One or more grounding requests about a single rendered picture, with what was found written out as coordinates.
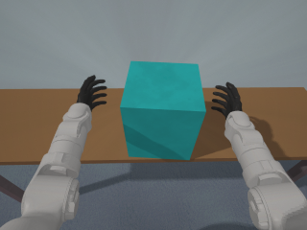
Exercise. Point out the robot right upper arm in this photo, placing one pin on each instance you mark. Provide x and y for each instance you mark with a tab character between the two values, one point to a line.
278	206

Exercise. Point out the right robot hand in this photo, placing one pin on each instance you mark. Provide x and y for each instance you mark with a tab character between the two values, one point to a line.
233	99

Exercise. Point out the robot left forearm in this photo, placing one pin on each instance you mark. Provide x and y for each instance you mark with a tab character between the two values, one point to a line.
64	155

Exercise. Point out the table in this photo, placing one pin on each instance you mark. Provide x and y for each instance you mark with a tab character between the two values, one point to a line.
29	120

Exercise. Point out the robot left upper arm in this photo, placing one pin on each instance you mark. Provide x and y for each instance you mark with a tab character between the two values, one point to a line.
50	201

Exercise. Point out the carton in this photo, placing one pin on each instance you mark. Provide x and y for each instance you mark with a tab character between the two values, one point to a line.
162	109

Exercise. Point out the robot right forearm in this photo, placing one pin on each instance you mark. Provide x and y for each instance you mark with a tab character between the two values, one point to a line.
258	165

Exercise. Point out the left robot hand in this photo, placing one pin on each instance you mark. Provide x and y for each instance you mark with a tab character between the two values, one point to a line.
86	92

